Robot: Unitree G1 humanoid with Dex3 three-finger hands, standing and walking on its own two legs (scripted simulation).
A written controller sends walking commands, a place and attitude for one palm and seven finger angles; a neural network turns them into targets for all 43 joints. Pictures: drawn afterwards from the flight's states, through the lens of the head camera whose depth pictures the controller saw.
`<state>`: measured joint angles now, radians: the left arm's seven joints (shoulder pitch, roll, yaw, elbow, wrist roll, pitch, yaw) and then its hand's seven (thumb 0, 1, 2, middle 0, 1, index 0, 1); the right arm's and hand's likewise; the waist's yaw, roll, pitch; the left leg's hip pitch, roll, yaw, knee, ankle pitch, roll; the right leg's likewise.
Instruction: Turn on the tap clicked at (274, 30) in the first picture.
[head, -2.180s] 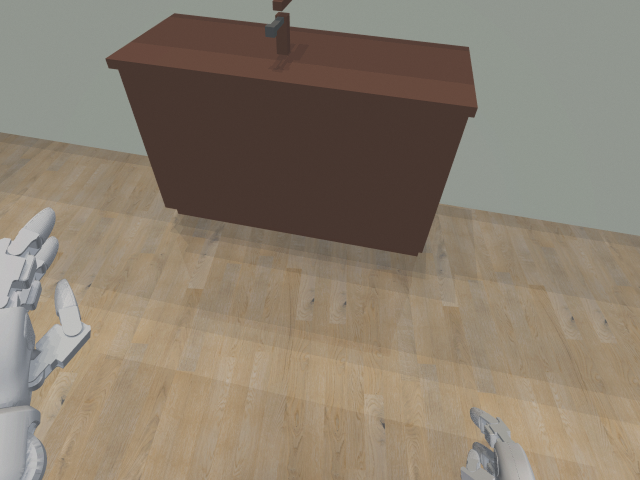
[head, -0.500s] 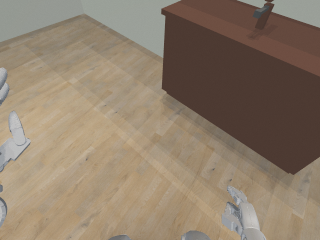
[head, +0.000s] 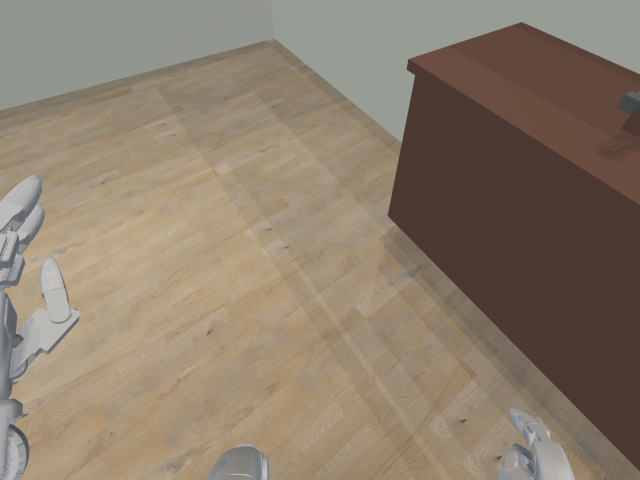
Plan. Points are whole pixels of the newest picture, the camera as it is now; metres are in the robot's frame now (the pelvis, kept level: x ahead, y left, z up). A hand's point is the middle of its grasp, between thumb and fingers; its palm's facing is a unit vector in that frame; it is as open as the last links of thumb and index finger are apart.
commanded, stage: walk to a spot facing it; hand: left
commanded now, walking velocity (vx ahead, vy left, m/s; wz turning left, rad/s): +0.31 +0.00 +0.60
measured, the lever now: (631, 102) +0.76 -0.55 +0.07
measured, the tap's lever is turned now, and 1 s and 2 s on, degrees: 0 0 0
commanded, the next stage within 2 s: none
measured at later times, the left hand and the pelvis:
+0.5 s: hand (28, 240) +0.28 +0.28 +0.21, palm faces +0.57 -0.65 -0.49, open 7.5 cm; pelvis +0.14 +0.00 +0.00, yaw +13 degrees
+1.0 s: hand (36, 239) +0.29 +0.28 +0.19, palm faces +0.76 -0.46 -0.46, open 7.4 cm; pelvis +0.23 -0.03 -0.01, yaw +30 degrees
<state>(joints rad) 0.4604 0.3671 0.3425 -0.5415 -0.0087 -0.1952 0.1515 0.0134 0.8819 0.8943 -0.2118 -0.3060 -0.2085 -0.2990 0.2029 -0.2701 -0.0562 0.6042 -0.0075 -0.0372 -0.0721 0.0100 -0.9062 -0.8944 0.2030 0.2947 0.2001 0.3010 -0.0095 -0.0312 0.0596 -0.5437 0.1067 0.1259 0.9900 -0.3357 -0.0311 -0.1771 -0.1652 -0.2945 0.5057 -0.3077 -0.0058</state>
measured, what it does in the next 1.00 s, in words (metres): walks ahead, turning left: left foot, then right foot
